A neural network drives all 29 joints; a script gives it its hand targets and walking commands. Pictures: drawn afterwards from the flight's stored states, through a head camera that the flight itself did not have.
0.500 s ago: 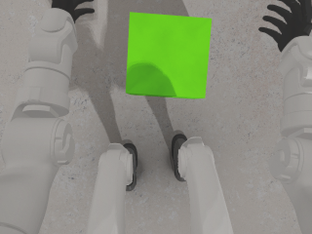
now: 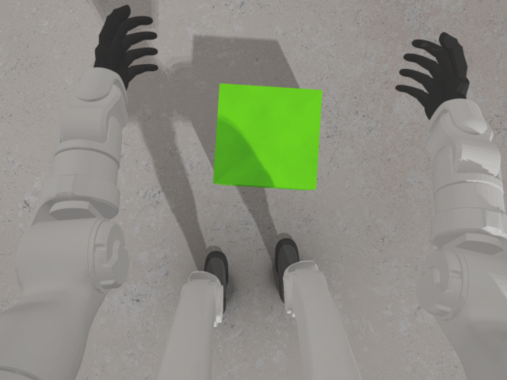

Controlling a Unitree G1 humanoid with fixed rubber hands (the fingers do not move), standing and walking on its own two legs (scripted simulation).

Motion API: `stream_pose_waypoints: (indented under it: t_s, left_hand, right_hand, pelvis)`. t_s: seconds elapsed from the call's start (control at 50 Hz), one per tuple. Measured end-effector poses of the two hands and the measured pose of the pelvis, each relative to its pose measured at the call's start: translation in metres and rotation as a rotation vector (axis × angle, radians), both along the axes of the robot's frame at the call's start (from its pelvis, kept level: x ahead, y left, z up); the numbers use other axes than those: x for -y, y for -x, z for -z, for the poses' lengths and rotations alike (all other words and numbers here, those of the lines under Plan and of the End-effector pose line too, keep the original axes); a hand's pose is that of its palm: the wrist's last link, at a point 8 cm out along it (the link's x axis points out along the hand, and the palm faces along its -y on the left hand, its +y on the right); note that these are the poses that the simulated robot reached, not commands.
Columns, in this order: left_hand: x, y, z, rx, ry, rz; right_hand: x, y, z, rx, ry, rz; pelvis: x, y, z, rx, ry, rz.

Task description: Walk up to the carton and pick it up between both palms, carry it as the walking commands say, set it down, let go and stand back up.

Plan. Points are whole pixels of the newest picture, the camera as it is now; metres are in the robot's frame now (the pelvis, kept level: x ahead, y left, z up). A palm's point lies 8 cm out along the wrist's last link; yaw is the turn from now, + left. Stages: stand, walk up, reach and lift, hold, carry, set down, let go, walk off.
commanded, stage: let go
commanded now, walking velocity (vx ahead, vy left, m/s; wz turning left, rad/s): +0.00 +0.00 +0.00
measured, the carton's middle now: (266, 142) +0.51 -0.07 -0.57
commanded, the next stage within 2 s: stand in 1.22 s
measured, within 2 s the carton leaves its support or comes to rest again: neither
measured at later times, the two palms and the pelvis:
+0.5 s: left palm (47, 198) +0.37 +0.20 -0.01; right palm (503, 208) +0.33 -0.28 -0.01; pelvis +0.05 +0.00 +0.08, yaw -2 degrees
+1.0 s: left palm out of the picture +0.27 +0.23 +0.05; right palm out of the picture +0.23 -0.23 +0.05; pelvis +0.09 +0.01 +0.12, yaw -2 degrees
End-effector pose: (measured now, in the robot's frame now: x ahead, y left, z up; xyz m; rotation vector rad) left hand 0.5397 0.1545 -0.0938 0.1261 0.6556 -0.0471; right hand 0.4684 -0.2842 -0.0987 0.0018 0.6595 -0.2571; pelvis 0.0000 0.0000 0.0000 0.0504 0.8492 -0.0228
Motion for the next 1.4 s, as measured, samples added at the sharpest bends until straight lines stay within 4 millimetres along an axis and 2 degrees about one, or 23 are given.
stream_pose_waypoints:
  t_s: [0.14,0.2,0.26,0.34,0.42,0.48,0.58,0.66,0.74,0.86,0.94,1.18,1.26,1.4]
  left_hand:
    - [-0.001,0.013,0.008,-0.042,-0.041,-0.001]
    - [-0.007,0.033,0.013,-0.055,-0.074,-0.007]
    - [-0.015,0.066,0.009,-0.074,-0.096,-0.016]
    - [-0.024,0.110,-0.015,-0.094,-0.089,-0.037]
    - [-0.032,0.140,-0.052,-0.084,-0.100,-0.034]
    - [-0.042,0.160,-0.076,-0.087,-0.104,-0.039]
    - [-0.057,0.193,-0.102,-0.099,-0.113,-0.046]
    - [-0.066,0.221,-0.113,-0.122,-0.107,-0.067]
    - [-0.069,0.241,-0.123,-0.121,-0.095,-0.077]
    - [-0.071,0.261,-0.135,-0.101,-0.080,-0.066]
    - [-0.075,0.270,-0.139,-0.097,-0.071,-0.060]
    - [-0.091,0.279,-0.147,-0.136,-0.109,-0.043]
    - [-0.098,0.285,-0.143,-0.152,-0.160,-0.041]
    - [-0.128,0.322,-0.120,-0.285,-0.253,-0.116]
  right_hand:
    - [-0.007,0.013,0.006,-0.057,0.021,-0.033]
    - [-0.007,0.032,0.007,-0.080,0.051,-0.070]
    - [-0.005,0.060,-0.002,-0.110,0.070,-0.105]
    - [-0.003,0.092,-0.031,-0.126,0.062,-0.128]
    - [-0.004,0.116,-0.069,-0.112,0.068,-0.169]
    - [-0.006,0.136,-0.088,-0.118,0.073,-0.178]
    - [-0.017,0.174,-0.101,-0.151,0.073,-0.179]
    - [-0.031,0.204,-0.105,-0.182,0.054,-0.172]
    - [-0.041,0.224,-0.116,-0.187,0.052,-0.174]
    - [-0.046,0.240,-0.137,-0.183,0.085,-0.180]
    - [-0.052,0.244,-0.147,-0.181,0.094,-0.192]
    - [-0.071,0.236,-0.146,-0.175,0.062,-0.195]
    - [-0.063,0.240,-0.141,-0.193,0.118,-0.196]
    - [-0.030,0.262,-0.116,-0.319,0.204,-0.177]
  pelvis:
    - [0.001,-0.011,-0.013,-0.009,0.003,0.002]
    - [0.002,-0.019,-0.018,-0.022,0.000,0.001]
    - [0.003,-0.027,-0.027,-0.015,0.000,0.001]
    - [0.004,-0.035,-0.044,0.062,0.004,0.000]
    - [0.004,-0.042,-0.062,0.181,0.019,-0.001]
    - [0.004,-0.048,-0.074,0.289,0.030,0.003]
    - [0.002,-0.056,-0.089,0.453,0.039,0.005]
    - [0.001,-0.065,-0.098,0.555,0.044,0.003]
    - [-0.002,-0.074,-0.106,0.631,0.049,0.004]
    - [-0.006,-0.086,-0.114,0.718,0.059,0.003]
    - [-0.011,-0.088,-0.117,0.772,0.069,0.006]
    - [-0.023,-0.083,-0.118,0.874,0.080,0.021]
    - [-0.022,-0.086,-0.117,0.863,0.074,0.020]
    - [-0.018,-0.108,-0.114,0.796,0.066,0.009]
